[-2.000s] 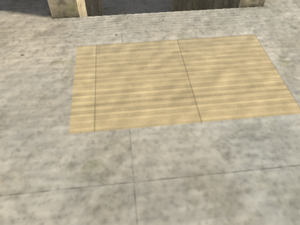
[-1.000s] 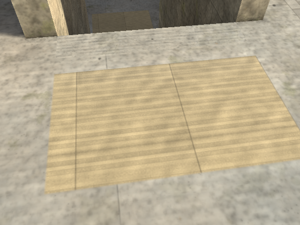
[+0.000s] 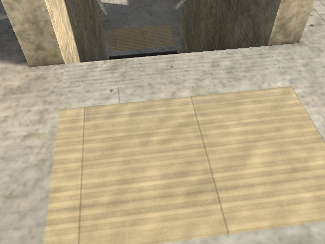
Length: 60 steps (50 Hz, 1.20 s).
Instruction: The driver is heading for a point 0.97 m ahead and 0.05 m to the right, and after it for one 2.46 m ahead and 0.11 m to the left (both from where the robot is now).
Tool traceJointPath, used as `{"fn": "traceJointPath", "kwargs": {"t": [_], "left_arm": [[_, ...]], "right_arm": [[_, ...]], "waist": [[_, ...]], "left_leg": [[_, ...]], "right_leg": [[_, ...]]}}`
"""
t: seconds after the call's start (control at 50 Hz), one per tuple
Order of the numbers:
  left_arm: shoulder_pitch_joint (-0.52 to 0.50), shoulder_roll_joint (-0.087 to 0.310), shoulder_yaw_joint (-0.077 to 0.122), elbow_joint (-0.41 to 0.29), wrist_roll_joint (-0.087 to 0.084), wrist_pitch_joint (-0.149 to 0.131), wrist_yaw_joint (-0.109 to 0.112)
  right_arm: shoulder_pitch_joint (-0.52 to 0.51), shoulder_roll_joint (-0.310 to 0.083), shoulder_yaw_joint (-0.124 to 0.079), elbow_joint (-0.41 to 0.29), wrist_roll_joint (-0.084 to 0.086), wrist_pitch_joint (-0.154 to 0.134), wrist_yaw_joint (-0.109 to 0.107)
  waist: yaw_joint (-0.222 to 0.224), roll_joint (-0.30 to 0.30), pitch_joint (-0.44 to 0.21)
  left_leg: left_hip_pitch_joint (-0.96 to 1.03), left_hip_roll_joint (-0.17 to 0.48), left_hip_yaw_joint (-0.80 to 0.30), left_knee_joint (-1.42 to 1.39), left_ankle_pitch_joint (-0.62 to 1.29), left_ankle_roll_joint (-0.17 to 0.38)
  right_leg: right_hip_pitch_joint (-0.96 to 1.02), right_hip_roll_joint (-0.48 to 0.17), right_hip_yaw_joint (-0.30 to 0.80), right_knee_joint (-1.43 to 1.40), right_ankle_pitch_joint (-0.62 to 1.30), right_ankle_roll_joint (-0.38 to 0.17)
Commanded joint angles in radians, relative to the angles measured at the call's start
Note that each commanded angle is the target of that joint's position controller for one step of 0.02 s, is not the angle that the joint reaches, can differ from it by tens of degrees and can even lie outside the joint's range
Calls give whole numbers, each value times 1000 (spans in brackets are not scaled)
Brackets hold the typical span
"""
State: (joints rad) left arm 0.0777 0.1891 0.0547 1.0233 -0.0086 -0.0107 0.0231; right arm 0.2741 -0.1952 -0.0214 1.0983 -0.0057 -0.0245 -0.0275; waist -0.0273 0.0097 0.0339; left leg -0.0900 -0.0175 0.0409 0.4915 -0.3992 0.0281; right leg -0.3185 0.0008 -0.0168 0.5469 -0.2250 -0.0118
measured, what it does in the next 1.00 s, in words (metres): stands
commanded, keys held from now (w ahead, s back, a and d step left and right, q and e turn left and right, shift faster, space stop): no key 0.90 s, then w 0.10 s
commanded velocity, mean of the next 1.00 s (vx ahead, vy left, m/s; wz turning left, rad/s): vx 0.02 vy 0.00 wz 0.00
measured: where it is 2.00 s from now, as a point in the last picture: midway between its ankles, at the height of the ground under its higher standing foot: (180, 241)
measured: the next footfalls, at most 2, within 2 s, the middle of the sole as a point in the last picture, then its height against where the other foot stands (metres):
left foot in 1.74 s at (148, 241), level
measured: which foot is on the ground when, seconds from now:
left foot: down 0.00-1.00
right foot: down 0.00-1.00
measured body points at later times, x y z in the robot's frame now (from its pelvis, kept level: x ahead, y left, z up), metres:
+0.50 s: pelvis -0.02 -0.01 +0.00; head -0.01 -0.01 +0.45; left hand +0.06 +0.23 -0.15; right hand -0.05 -0.23 -0.16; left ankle -0.08 +0.10 -0.73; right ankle +0.04 -0.11 -0.73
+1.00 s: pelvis -0.01 -0.01 +0.00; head -0.01 -0.01 +0.45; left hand +0.04 +0.23 -0.15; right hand -0.07 -0.23 -0.16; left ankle -0.09 +0.10 -0.73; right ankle +0.04 -0.11 -0.73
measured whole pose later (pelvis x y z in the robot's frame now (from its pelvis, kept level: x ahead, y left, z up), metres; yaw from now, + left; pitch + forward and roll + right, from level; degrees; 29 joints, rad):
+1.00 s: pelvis -0.01 -0.01 +0.00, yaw -1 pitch -1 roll +0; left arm 0.18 0.18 0.04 1.13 -0.02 0.00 0.04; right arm 0.41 -0.14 -0.03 1.11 0.01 -0.03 -0.04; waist -0.01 0.00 0.02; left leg -0.10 -0.01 0.05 0.50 -0.40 0.04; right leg -0.34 0.02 -0.01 0.60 -0.31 -0.04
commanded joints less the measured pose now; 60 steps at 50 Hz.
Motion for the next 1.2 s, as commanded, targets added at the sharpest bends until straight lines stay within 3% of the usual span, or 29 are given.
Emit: {"fn": "traceJointPath", "kwargs": {"t": [0.02, 0.22, 0.48, 0.9, 0.92, 0.96, 0.98, 1.0, 1.02, 1.04, 1.08, 1.12, 1.16, 1.18, 1.2], "left_arm": [[8, 100, 18, -17, 1, -10, 1], [6, 99, 17, 21, 0, 3, 10], [31, 89, 10, 50, 4, 13, 18], [78, 82, -2, 70, 2, 11, 20], [95, 73, -4, 80, 2, 12, 20], [94, 87, 3, 79, -7, 8, 19], [54, 89, 4, 60, -9, -2, 15], [3, 78, 1, 34, -16, -20, 7], [-31, 69, -2, 15, -18, -38, -2], [-50, 77, 0, 3, -20, -53, -10], [-68, 84, 1, -19, -32, -77, -24], [-81, 80, 2, -29, -34, -92, -37], [50, 67, 8, 19, -34, -92, -46], [164, 96, 27, 61, -33, -87, -45], [302, 138, 50, 95, -34, -83, -41]], "right_arm": [[102, -82, -14, 6, -2, 11, -7], [99, -59, -12, 25, -1, 16, -11], [137, -36, -6, 33, -2, 2, -16], [202, -17, -5, 20, 1, -7, -13], [224, -14, -5, 29, 2, -6, -14], [223, -66, -23, 16, 14, -3, -19], [243, -89, -31, 7, 21, -7, -22], [246, -129, -44, -1, 28, -17, -23], [228, -155, -56, -9, 28, -29, -23], [233, -142, -56, -13, 21, -42, -21], [244, -118, -54, -17, 23, -57, -11], [233, -124, -55, -28, 29, -54, 0], [183, -148, -57, -45, 30, -45, 9], [179, -154, -57, -52, 26, -46, 12], [148, -150, -52, -61, 27, -51, 13]], "waist": [[5, -44, -58], [12, -14, -27], [24, -7, 31], [26, -2, 27], [24, 5, 7], [15, 61, 59], [-7, 91, 97], [-21, 141, 147], [-24, 156, 193], [-29, 139, 209], [-28, 105, 202], [-23, 84, 168], [49, 95, 114], [97, 96, 59], [173, 66, -8]], "left_leg": [[-130, 39, -30, -61, 299, -6], [-136, 45, -26, -85, 213, -5], [-208, 55, -33, -134, 68, 3], [-207, 58, -36, -141, 111, 11], [-199, 56, -37, -155, 13, 18], [-213, 93, -108, -196, -255, 77], [-192, 160, -201, -252, -372, 123], [-149, 267, -329, -325, -418, 176], [-121, 353, -417, -352, -375, 216], [-51, 386, -442, -350, -275, 233], [80, 375, -395, -311, -87, 215], [65, 315, -288, -288, 14, 176], [-120, 243, -176, -216, 115, 142], [-194, 205, -138, -126, 285, 125], [-258, 162, -74, 55, 446, 88]], "right_leg": [[196, -72, 78, -17, 462, -95], [173, -53, 71, -46, 315, -79], [158, -39, 71, -91, 138, -59], [153, -38, 72, -93, 164, -57], [158, -22, 56, -86, 56, -57], [56, 36, -6, -3, -244, -54], [-46, 47, -26, 69, -290, -53], [-156, 41, -55, 161, -218, -54], [-245, -9, -30, 241, -172, -62], [-346, -44, -4, 307, -208, -69], [-454, -87, 16, 306, -250, -76], [-338, -68, -33, 174, -206, -71], [-2, 10, -124, 52, -49, -61], [181, 66, -153, 41, -2, -61], [343, 40, -97, 14, 9, -87]]}}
